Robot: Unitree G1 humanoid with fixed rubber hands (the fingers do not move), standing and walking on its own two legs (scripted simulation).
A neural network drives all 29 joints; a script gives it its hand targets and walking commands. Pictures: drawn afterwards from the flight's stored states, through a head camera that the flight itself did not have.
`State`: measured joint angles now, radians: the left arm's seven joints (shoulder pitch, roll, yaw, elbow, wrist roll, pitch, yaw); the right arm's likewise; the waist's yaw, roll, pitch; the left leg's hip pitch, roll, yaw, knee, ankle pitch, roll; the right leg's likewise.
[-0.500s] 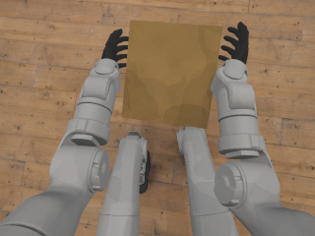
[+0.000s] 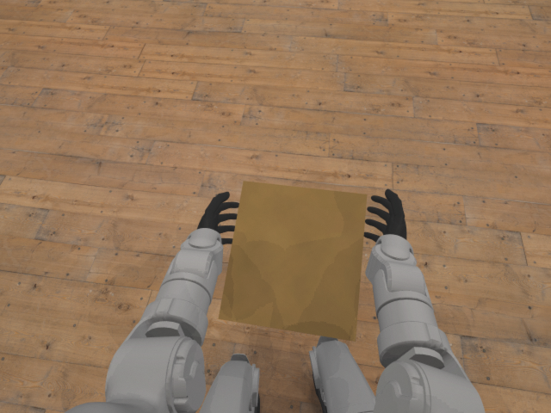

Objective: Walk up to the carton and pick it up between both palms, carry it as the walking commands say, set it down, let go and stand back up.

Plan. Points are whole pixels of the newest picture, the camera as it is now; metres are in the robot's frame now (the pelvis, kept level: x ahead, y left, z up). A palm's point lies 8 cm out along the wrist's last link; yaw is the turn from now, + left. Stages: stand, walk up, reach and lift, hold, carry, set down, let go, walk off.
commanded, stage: reach and lift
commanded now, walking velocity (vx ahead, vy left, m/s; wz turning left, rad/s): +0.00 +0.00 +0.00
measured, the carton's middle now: (296, 261) +0.36 -0.04 -0.13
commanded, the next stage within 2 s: none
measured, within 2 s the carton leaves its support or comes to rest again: neither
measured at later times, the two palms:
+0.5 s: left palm (211, 233) +0.37 +0.09 +0.01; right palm (418, 235) +0.33 -0.20 +0.03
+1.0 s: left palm (191, 210) +0.36 +0.09 +0.09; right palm (434, 211) +0.33 -0.19 +0.10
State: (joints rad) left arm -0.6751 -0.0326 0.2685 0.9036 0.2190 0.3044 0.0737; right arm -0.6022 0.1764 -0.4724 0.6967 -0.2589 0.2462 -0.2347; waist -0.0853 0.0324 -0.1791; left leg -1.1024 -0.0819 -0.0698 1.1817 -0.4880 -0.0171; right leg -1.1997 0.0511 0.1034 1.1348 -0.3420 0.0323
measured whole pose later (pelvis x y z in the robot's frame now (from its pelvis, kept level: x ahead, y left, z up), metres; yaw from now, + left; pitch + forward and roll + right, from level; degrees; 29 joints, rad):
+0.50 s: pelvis +0.03 +0.00 +0.06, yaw +0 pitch +17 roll +1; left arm -0.45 -0.10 0.20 0.75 0.18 0.31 0.07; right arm -0.41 0.17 -0.39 0.59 -0.23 0.28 -0.23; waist -0.10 0.03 -0.16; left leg -0.76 -0.07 -0.08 0.83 -0.38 -0.01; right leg -0.85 0.04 0.11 0.80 -0.25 0.02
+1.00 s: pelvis +0.04 -0.01 +0.10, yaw +1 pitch +6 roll +0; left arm -0.43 -0.10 0.22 0.68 0.22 0.47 -0.01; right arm -0.39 0.19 -0.35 0.52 -0.26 0.47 -0.25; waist -0.11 0.03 -0.10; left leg -0.39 -0.05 -0.13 0.56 -0.28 -0.01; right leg -0.47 0.03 0.07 0.53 -0.16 0.01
